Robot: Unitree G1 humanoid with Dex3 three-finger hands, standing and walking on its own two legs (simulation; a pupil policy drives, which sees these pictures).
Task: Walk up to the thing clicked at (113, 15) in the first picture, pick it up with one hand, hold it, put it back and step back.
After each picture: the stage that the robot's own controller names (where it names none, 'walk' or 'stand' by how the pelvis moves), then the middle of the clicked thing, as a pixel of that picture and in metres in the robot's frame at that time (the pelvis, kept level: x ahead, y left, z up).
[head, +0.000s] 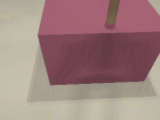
stand; (113, 6) +1.04 -0.23 -0.04
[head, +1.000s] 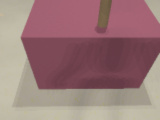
rise first; (105, 8) +0.95 -0.10 -0.01
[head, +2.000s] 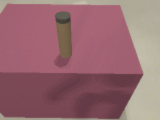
walk; (64, 36) +0.66 +0.14 -0.03
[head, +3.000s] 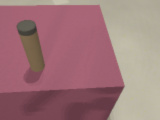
stand; (32, 48) +0.55 +0.21 -0.01
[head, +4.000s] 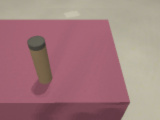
stand; (41, 62) +0.53 +0.20 -0.04
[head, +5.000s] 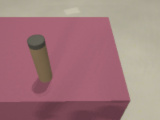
stand; (41, 60) +0.53 +0.20 -0.04
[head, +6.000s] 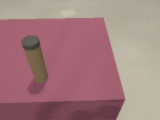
stand; (36, 61) +0.53 +0.22 -0.04
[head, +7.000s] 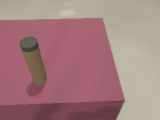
stand; (35, 63) +0.52 +0.23 -0.04
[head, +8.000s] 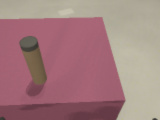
rise first; (35, 62) +0.51 +0.23 -0.04
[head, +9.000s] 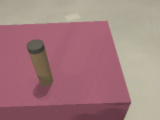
go down; (41, 65) +0.52 +0.22 -0.04
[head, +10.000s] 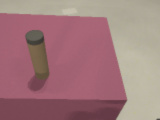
go down; (39, 57) +0.54 +0.20 -0.03
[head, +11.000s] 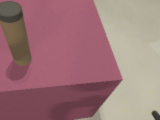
go down; (17, 38) +0.52 +0.20 +0.03
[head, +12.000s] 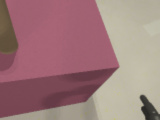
close in; out of the picture +0.53 +0.21 +0.05
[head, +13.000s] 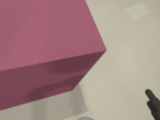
close; out of the picture +0.55 +0.23 +0.09
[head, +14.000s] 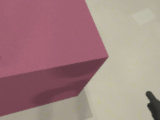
lift; out of the picture +0.52 +0.23 +0.08
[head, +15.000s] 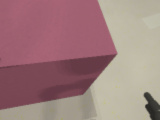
lift; out of the picture +0.50 +0.25 +0.09
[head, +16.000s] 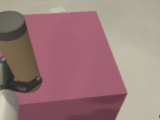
lift; (21, 59) +0.35 +0.16 +0.18
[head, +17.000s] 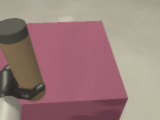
hold; (25, 66) +0.32 +0.17 +0.18
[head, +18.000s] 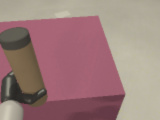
hold; (27, 72) +0.34 +0.16 +0.14
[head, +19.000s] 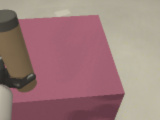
crouch; (16, 56) +0.37 +0.20 +0.17
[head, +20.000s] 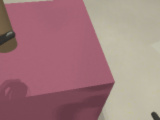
lower; out of the picture +0.50 +0.21 +0.21
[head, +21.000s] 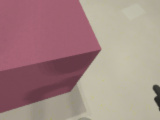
lower; out of the picture +0.55 +0.23 +0.09
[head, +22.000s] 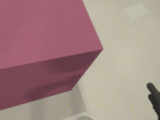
lower; out of the picture +0.55 +0.23 +0.09
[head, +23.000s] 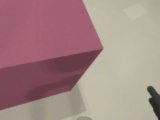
lower; out of the picture +0.55 +0.23 +0.09
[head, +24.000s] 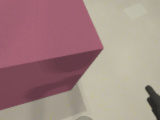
lower; out of the picture +0.55 +0.24 +0.10
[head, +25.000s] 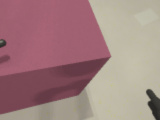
open; out of the picture +0.52 +0.22 +0.08
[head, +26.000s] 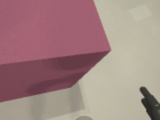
sink last; out of the picture +0.53 +0.22 +0.08
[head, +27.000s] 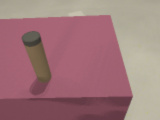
sink last; (38, 59) +0.51 +0.22 +0.02
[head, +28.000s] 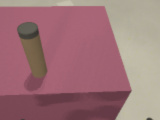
stand; (34, 53) +0.51 +0.21 +0.02
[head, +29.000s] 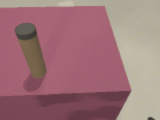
stand; (33, 53) +0.50 +0.21 +0.03
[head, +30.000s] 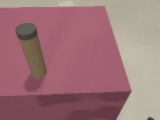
stand; (33, 53) +0.50 +0.21 +0.03
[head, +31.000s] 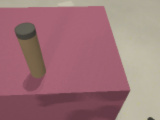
stand; (32, 53) +0.51 +0.21 +0.03
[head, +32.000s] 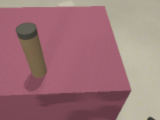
stand; (33, 53) +0.51 +0.21 +0.03
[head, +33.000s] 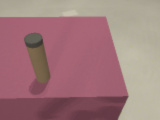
stand; (39, 60) +0.52 +0.21 -0.01
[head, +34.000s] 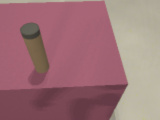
walk; (37, 50) +0.54 +0.21 -0.03
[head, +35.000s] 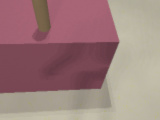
walk; (41, 8) +0.76 +0.20 -0.02
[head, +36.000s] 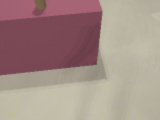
walk; out of the picture +1.03 +0.30 -0.01
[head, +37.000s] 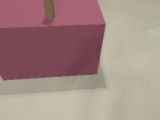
stand; (48, 1) +1.08 +0.24 -0.04
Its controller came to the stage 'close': yes
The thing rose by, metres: 0.21
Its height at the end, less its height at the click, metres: +0.00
